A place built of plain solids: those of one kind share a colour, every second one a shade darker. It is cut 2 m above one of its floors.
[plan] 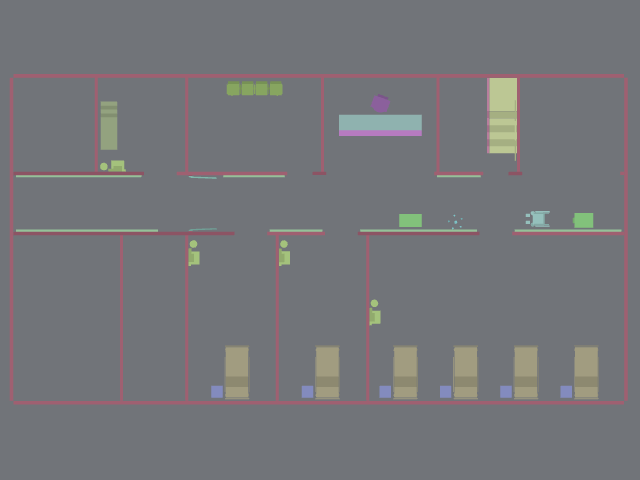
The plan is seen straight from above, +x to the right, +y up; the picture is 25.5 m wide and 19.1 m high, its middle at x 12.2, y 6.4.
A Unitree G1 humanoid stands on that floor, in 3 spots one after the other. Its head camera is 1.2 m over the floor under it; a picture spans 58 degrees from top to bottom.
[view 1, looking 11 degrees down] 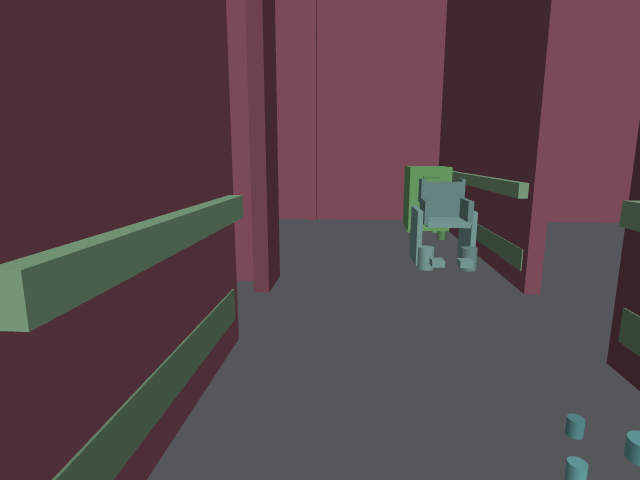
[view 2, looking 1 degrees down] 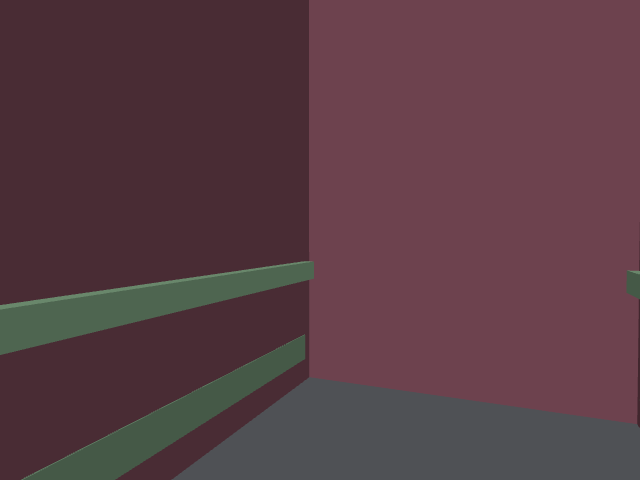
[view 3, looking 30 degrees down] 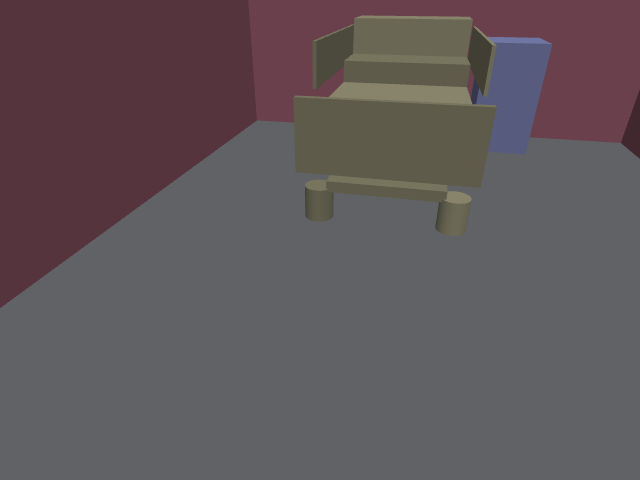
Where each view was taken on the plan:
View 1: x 16.05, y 8.20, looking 5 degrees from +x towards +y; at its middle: ground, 6.29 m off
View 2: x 3.25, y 8.20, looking -157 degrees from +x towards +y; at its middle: wall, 3.53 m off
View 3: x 12.35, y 4.35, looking -77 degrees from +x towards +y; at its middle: ground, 2.40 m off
